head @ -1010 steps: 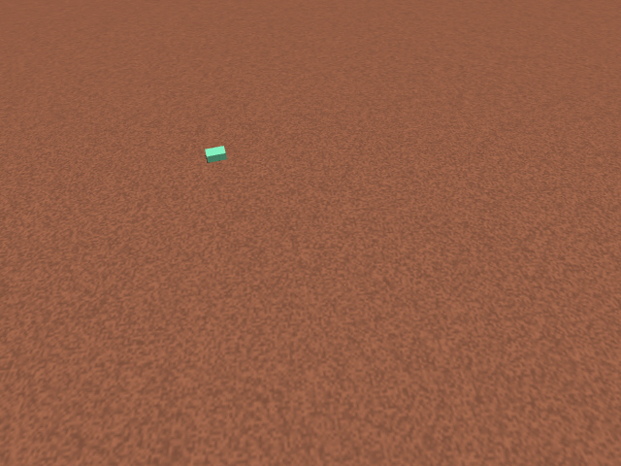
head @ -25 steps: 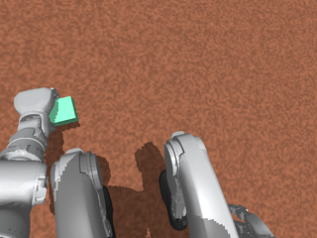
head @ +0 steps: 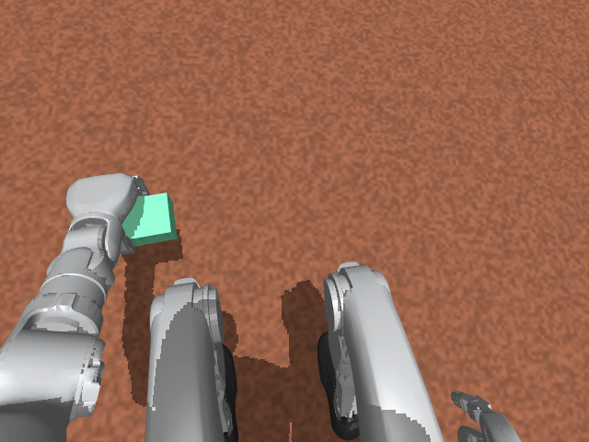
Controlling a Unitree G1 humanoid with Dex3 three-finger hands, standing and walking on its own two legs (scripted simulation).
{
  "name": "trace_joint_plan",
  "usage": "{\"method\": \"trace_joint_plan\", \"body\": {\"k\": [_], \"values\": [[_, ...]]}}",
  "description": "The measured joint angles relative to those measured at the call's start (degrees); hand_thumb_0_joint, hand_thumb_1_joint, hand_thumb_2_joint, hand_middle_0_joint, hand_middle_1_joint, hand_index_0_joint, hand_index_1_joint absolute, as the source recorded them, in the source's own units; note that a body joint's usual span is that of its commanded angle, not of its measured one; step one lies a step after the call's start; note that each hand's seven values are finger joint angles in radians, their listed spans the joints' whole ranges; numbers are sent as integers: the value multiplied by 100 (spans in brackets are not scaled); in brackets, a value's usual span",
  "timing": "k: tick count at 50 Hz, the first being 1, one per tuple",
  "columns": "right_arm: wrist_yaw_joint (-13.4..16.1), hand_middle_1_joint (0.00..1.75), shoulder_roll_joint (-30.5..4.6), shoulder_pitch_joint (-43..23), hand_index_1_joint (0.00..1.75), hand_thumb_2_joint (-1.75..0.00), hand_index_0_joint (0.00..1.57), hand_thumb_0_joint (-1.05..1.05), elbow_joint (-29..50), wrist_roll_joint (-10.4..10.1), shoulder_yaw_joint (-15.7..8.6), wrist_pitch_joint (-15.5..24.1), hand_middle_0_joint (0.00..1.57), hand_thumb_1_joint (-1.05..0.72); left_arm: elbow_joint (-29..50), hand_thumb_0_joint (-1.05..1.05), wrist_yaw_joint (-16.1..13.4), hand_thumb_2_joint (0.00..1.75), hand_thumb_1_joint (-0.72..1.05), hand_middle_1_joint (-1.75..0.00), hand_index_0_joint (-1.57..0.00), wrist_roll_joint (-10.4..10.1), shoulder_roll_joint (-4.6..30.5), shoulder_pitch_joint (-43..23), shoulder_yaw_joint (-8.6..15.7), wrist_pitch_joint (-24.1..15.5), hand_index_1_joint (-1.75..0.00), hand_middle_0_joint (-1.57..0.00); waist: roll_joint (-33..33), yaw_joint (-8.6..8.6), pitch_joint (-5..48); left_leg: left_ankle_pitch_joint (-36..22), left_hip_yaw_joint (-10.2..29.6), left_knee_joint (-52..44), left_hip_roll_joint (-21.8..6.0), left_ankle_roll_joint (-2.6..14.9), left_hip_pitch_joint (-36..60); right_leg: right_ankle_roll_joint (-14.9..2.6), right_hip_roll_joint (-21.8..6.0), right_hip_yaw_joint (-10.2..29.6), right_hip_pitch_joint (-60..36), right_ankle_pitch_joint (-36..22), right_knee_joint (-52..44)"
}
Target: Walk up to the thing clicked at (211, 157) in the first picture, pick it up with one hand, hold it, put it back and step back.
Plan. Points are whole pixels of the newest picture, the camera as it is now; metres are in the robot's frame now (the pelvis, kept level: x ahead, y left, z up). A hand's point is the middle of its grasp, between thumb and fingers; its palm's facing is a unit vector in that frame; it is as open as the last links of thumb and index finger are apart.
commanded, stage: lift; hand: left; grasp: from above
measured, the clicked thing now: (140, 221) +0.44 +0.23 -0.17
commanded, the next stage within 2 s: hold in 1.32 s
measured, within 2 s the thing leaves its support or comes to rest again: neither
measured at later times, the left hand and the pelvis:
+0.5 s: hand (17, 229) +0.36 +0.27 +0.05, palm faces -0.43 -0.10 -0.90, open 9.6 cm; pelvis +0.01 +0.01 +0.16, yaw +3 degrees
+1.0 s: hand out of the picture +0.36 +0.26 +0.21, palm faces -0.45 -0.10 -0.89, open 9.6 cm; pelvis +0.05 +0.01 +0.31, yaw +4 degrees
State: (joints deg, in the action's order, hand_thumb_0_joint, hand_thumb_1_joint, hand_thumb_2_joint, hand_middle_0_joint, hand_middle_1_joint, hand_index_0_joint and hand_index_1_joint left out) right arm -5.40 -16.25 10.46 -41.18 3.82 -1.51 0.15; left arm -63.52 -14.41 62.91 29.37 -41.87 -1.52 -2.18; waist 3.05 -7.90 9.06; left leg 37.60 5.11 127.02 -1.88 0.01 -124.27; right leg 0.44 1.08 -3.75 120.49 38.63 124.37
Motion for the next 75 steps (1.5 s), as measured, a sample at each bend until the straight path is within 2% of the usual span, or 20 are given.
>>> {"method": "trace_joint_plan", "body": {"k": [4, 10, 18, 28, 35, 43, 52, 68, 75], "values": [[128, 30, 16, 5, 30, -90, 20, 0, 88, -116, -32, -106, 20, -91, 428, -1, 135, 34, 7, -22, -85, -69, -40, 334, -112, 38, -26, -86, 6, 93, 131, -28, -51, -318, 9, 14, 303, 10, -18, 38, -296, -16, -298], [306, 30, 75, -57, 30, -90, 20, 0, 192, -251, -52, -159, 20, -91, 1009, -1, 288, 36, 7, -23, -84, -307, -64, 796, -321, 192, -27, -86, -21, 203, 238, -80, -112, -883, 21, 29, 902, 25, -41, 79, -885, -62, -847], [532, 30, 164, -134, 30, -90, 20, 0, 245, -409, -53, -191, 20, -91, 1574, -1, 383, 40, 5, -22, -84, -483, -187, 1346, -542, 441, -27, -86, -27, 262, 307, -178, -169, -1809, 50, 44, 1989, 45, -81, 108, -1977, -158, -1774], [771, 30, 295, -75, 30, -90, 20, 1, 145, -558, -1, -231, 20, -91, 1828, -1, 467, 43, 2, -20, -87, -633, -323, 1896, -691, 674, -28, -89, -39, 264, 260, -411, -266, -3325, 35, 41, 3788, 48, -79, 169, -3729, -432, -3286], [876, 30, 334, 84, 30, -90, 20, 1, -26, -612, 10, -161, 20, -91, 1641, -1, 453, 44, 0, -19, -88, -736, -437, 2083, -839, 716, -29, -90, -33, 294, 156, -629, -344, -4467, 6, 32, 5131, 36, -55, 226, -5029, -683, -4422], [910, 30, 289, 282, 30, -90, 20, 1, -128, -600, -33, -80, 20, -91, 1393, -1, 371, 43, 2, -20, -86, -684, -643, 2177, -911, 594, -30, -89, -42, 305, -11, -900, -435, -5598, -8, 30, 6365, 29, -44, 296, -6221, -979, -5539], [845, 30, 242, 408, 30, -90, 20, 1, -117, -558, -75, -117, 20, -91, 1276, -1, 239, 43, 1, -21, -86, -580, -772, 2221, -851, 567, -31, -89, -117, 321, -270, -1204, -542, -6662, 2, 20, 7449, 26, -53, 387, -7245, -1287, -6550], [770, 30, 217, 444, 30, -90, 20, 1, -81, -576, -150, -177, 20, -91, 1319, -1, 302, 43, 2, -23, -85, -638, -853, 2350, -959, 577, -33, -88, -109, 423, -456, -1607, -594, -8031, 53, 8, 8852, 26, -99, 420, -8620, -1673, -7876], [742, 30, 203, 405, 30, -90, 20, 1, -63, -585, -170, -224, 20, -91, 1353, 0, 373, 43, 3, -26, -84, -581, -899, 2390, -997, 544, -33, -86, -115, 466, -471, -1712, -623, -8403, 66, 12, 9264, 31, -111, 444, -9017, -1776, -8232]]}}
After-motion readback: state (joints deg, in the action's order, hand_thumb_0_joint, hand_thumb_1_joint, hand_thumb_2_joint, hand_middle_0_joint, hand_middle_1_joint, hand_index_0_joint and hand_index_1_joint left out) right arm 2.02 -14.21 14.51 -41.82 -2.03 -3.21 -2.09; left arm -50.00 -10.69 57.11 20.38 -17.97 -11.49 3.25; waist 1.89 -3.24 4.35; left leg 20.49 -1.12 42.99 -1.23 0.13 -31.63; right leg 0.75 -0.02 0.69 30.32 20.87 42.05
